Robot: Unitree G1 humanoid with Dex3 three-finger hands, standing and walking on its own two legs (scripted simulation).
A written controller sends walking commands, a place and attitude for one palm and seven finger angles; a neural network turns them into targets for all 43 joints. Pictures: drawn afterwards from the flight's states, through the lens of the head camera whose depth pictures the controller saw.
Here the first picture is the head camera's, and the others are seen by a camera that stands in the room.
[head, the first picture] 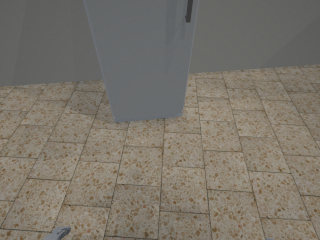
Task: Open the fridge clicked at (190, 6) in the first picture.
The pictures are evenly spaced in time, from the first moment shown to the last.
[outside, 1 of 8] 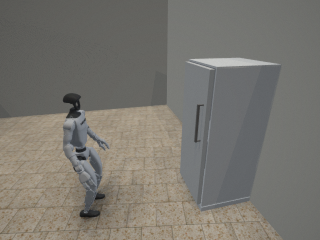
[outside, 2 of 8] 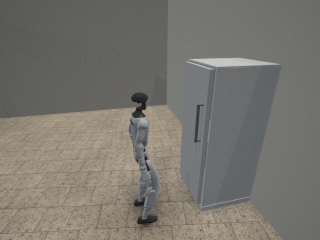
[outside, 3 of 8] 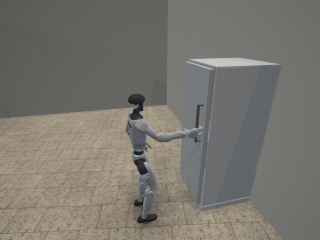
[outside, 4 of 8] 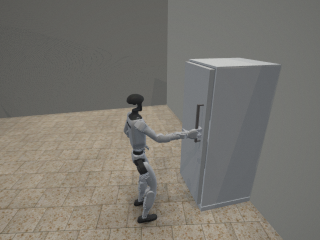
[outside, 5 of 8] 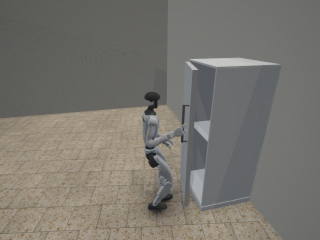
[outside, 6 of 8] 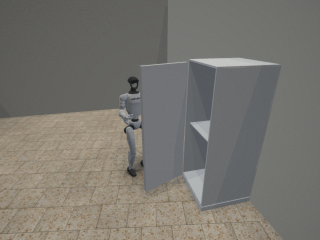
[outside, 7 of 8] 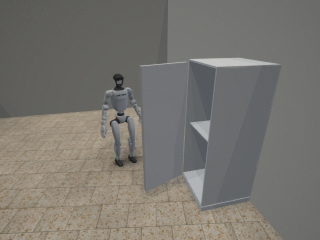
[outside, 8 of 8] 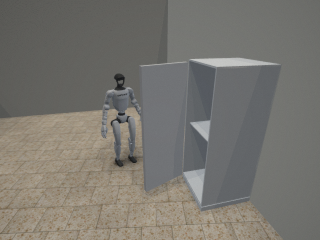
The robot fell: no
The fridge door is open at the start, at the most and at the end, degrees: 0 77 69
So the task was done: yes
